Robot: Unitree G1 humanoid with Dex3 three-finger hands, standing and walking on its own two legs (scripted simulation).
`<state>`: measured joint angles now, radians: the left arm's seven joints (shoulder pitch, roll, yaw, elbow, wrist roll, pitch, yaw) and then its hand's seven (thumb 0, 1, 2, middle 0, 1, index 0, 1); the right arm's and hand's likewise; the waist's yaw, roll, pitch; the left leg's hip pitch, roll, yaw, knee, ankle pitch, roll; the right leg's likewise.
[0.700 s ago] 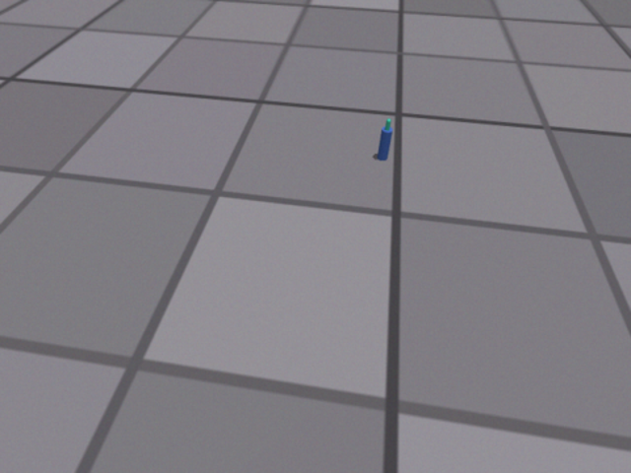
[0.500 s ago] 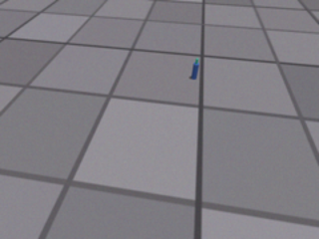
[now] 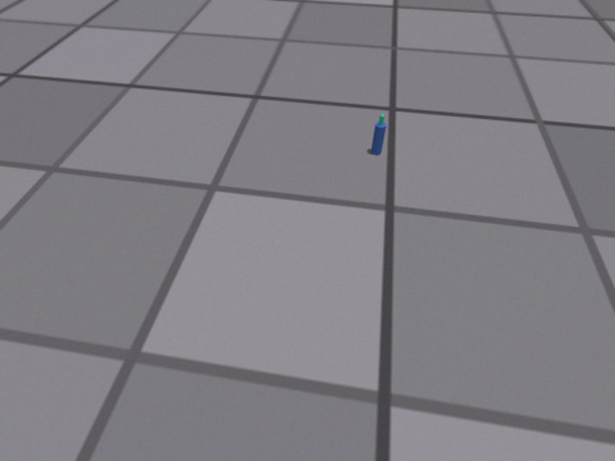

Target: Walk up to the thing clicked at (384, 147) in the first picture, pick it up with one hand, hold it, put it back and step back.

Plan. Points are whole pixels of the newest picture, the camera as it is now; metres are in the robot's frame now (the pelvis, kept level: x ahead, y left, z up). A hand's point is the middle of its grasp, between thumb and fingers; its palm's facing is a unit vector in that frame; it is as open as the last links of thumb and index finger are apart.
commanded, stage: stand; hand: left
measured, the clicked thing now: (379, 134) +1.69 -0.38 -0.67
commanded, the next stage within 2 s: walk up in 0.42 s
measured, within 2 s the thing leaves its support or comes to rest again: neither
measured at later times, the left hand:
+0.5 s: hand out of the picture +0.09 +0.25 -0.15, palm faces -0.07 -0.94 -0.33, open 7.4 cm
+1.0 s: hand (228, 415) +0.22 +0.14 -0.15, palm faces -0.15 -0.93 -0.34, open 7.4 cm
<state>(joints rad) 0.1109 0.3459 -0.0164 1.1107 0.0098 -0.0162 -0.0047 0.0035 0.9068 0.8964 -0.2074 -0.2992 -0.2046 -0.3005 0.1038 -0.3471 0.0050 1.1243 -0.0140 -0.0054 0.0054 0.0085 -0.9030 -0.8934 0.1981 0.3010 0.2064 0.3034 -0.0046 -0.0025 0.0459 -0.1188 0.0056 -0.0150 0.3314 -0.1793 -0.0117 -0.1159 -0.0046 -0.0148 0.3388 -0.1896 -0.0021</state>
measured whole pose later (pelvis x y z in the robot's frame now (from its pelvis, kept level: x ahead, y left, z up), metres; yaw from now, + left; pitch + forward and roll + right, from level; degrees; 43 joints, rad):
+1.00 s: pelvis +0.17 -0.13 -0.01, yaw -12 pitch -3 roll -1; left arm 0.37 0.39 0.06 0.97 0.01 -0.06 -0.08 0.00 0.90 0.90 -0.21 -0.30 -0.21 -0.30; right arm 0.18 -0.42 -0.06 0.93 -0.03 -0.05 0.09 0.01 -0.90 -0.89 0.20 0.30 0.21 0.30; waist 0.06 0.04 0.04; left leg -0.53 0.09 0.04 0.94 -0.29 0.01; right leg -0.13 0.03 -0.03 0.46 -0.29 -0.05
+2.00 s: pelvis +0.66 -0.27 -0.01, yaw -20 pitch -2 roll -1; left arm 0.33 0.37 0.04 0.88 0.01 -0.09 -0.05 0.00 0.90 0.90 -0.21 -0.30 -0.21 -0.30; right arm 0.27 -0.44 -0.07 0.87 -0.02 -0.03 0.07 0.01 -0.90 -0.89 0.20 0.30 0.21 0.30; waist 0.02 0.06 0.06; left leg -0.55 0.10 -0.03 0.86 -0.17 -0.01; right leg -0.10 0.04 -0.06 0.39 -0.25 -0.05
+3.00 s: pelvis +1.03 -0.38 -0.01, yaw -18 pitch -3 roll -1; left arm 0.32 0.39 0.04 0.85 0.02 -0.09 -0.04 0.00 0.90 0.90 -0.21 -0.30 -0.21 -0.30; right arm 0.29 -0.43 -0.06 0.89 -0.02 -0.02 0.07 0.01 -0.90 -0.89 0.20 0.30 0.20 0.30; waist 0.01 0.06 0.08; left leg -0.50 0.07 -0.04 0.78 -0.21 -0.01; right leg -0.12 -0.02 -0.12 0.43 -0.26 -0.03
